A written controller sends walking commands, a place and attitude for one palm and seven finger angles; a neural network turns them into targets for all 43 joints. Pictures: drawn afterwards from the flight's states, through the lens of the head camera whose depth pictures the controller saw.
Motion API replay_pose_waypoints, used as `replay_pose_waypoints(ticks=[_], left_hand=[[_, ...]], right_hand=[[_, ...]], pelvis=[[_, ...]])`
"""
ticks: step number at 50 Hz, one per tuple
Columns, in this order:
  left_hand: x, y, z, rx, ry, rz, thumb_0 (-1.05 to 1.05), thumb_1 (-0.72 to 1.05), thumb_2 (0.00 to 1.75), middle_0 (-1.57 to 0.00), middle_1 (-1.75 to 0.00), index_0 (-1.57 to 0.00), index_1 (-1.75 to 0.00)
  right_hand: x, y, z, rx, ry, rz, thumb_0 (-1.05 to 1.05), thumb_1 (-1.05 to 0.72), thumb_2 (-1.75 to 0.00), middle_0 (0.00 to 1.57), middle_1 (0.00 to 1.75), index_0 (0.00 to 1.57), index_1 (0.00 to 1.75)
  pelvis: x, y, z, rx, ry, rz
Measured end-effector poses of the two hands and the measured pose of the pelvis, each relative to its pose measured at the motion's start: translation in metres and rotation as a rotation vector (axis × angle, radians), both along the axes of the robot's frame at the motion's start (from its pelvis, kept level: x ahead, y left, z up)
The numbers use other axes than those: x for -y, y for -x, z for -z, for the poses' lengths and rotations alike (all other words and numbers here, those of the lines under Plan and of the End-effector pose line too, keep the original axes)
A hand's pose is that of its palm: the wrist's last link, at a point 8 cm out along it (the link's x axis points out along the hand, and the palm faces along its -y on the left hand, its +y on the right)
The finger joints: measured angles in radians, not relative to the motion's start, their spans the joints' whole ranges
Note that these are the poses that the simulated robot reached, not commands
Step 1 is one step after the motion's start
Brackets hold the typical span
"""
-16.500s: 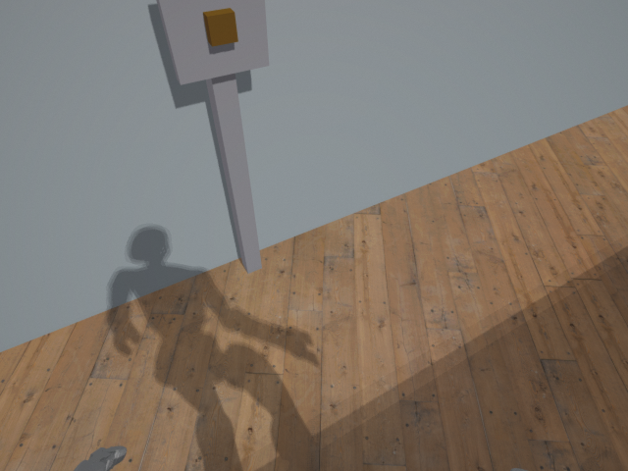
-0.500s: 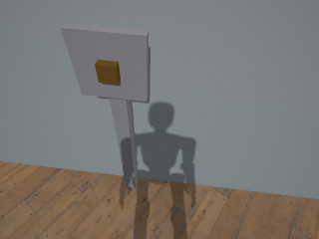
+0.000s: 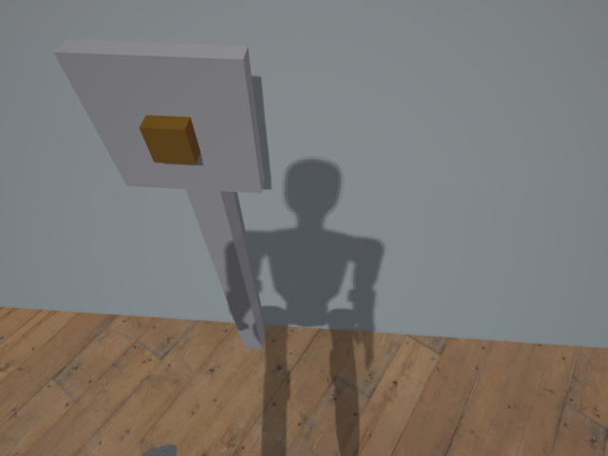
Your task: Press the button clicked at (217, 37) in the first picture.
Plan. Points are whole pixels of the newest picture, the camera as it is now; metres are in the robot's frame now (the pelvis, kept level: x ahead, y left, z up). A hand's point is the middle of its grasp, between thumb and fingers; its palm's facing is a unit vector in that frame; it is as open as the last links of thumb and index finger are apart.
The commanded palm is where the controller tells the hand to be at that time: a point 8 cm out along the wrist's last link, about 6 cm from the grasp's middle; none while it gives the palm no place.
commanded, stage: come to a stop and stand still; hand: left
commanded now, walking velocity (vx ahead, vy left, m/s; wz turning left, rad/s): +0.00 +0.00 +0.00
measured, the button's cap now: (172, 138) +0.47 +0.20 +0.16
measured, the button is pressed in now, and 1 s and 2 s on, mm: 0 0 0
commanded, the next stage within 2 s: look again from close up in 0.54 s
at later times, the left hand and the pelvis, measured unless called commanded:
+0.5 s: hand out of the picture -0.02 +0.14 -0.17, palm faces +0.04 -0.98 -0.20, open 7.4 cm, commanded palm none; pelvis -0.01 -0.04 +0.01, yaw +1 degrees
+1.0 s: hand out of the picture -0.01 +0.16 -0.17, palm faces +0.04 -0.97 -0.22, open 7.4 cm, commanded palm none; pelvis -0.02 -0.02 +0.00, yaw +1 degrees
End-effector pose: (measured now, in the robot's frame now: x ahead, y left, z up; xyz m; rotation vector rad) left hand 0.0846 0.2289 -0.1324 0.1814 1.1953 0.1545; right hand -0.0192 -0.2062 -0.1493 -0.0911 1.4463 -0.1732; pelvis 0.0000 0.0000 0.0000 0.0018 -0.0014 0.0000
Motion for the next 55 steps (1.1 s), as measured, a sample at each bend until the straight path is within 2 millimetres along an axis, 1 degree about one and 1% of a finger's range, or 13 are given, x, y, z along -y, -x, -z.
replay_pose_waypoints(ticks=[3, 8, 12, 15, 21, 27, 32, 35, 37, 40, 48, 51, 55], left_hand=[[0.013, -0.002, 0.004, 0.020, -0.008, 0.018, 0.00, 0.91, 0.90, -0.20, -0.30, -0.19, -0.30], [0.031, 0.013, 0.009, -0.006, 0.027, 0.021, 0.00, 0.91, 0.90, -0.20, -0.30, -0.19, -0.30], [0.033, 0.026, 0.008, -0.013, 0.037, -0.019, -0.01, 0.93, 0.90, -0.20, -0.30, -0.20, -0.30], [0.033, 0.041, 0.006, -0.033, 0.033, -0.029, -0.01, 0.94, 0.90, -0.20, -0.30, -0.20, -0.30], [0.035, 0.080, 0.004, -0.117, 0.024, -0.043, 0.00, 0.92, 0.90, -0.20, -0.30, -0.20, -0.30], [0.044, 0.118, 0.005, -0.199, 0.037, -0.068, 0.00, 0.91, 0.90, -0.20, -0.30, -0.19, -0.30], [0.054, 0.138, 0.006, -0.242, 0.058, -0.084, 0.01, 0.91, 0.90, -0.20, -0.30, -0.19, -0.30], [0.056, 0.146, 0.008, -0.249, 0.054, -0.075, 0.01, 0.91, 0.90, -0.20, -0.30, -0.19, -0.30], [0.055, 0.148, 0.009, -0.257, 0.055, -0.066, 0.01, 0.90, 0.90, -0.20, -0.30, -0.20, -0.30], [0.048, 0.145, 0.009, -0.252, 0.048, -0.063, 0.01, 0.90, 0.90, -0.20, -0.30, -0.20, -0.30], [0.029, 0.111, 0.002, -0.165, 0.013, -0.052, 0.01, 0.90, 0.90, -0.20, -0.30, -0.19, -0.30], [0.024, 0.101, 0.000, -0.150, 0.001, -0.048, 0.01, 0.91, 0.90, -0.20, -0.30, -0.19, -0.30], [0.023, 0.093, 0.000, -0.148, -0.002, -0.047, 0.01, 0.92, 0.90, -0.20, -0.30, -0.19, -0.30]], right_hand=[[0.017, -0.010, 0.008, 0.034, 0.000, 0.014, 0.01, -0.91, -0.90, 0.20, 0.30, 0.20, 0.30], [0.035, -0.023, 0.003, 0.077, 0.024, 0.003, 0.01, -0.91, -0.90, 0.20, 0.30, 0.20, 0.30], [0.041, -0.026, -0.007, 0.088, 0.034, -0.032, 0.01, -0.91, -0.90, 0.20, 0.30, 0.20, 0.30], [0.045, -0.025, -0.010, 0.087, 0.035, -0.051, 0.01, -0.92, -0.90, 0.20, 0.30, 0.20, 0.30], [0.048, -0.017, -0.010, 0.076, 0.019, -0.063, 0.01, -0.92, -0.90, 0.20, 0.30, 0.20, 0.30], [0.045, -0.001, -0.009, 0.036, -0.002, -0.070, 0.01, -0.91, -0.90, 0.20, 0.30, 0.20, 0.30], [0.042, 0.015, -0.008, -0.004, -0.013, -0.068, 0.01, -0.91, -0.90, 0.20, 0.30, 0.20, 0.30], [0.041, 0.018, -0.004, -0.002, -0.015, -0.061, 0.01, -0.91, -0.90, 0.20, 0.30, 0.20, 0.30], [0.038, 0.018, -0.001, 0.020, -0.016, -0.054, 0.01, -0.91, -0.90, 0.20, 0.30, 0.20, 0.30], [0.030, 0.018, 0.003, 0.047, -0.027, -0.048, 0.01, -0.91, -0.90, 0.20, 0.30, 0.20, 0.30], [0.006, 0.017, 0.007, 0.065, -0.076, -0.051, 0.01, -0.91, -0.90, 0.20, 0.30, 0.20, 0.30], [0.003, 0.016, 0.006, 0.059, -0.083, -0.053, 0.01, -0.91, -0.90, 0.20, 0.30, 0.20, 0.30], [0.004, 0.015, 0.005, 0.044, -0.078, -0.054, 0.01, -0.91, -0.90, 0.20, 0.30, 0.20, 0.30]], pelvis=[[0.011, -0.001, 0.007, -0.001, -0.004, 0.005], [0.021, 0.001, 0.005, 0.006, 0.003, -0.021], [0.028, 0.002, 0.000, 0.009, -0.004, -0.014], [0.031, 0.005, -0.003, 0.010, -0.002, -0.013], [0.035, 0.009, -0.006, 0.016, 0.000, -0.014], [0.038, 0.012, -0.007, 0.018, 0.000, -0.018], [0.039, 0.014, -0.008, 0.017, 0.000, -0.020], [0.036, 0.019, -0.004, 0.011, 0.015, -0.019], [0.032, 0.021, -0.001, 0.009, 0.016, -0.021], [0.027, 0.021, 0.000, 0.008, 0.010, -0.022], [0.019, 0.017, -0.001, 0.006, -0.007, -0.017], [0.018, 0.014, -0.002, 0.005, -0.010, -0.015], [0.018, 0.010, -0.003, 0.002, -0.011, -0.014]])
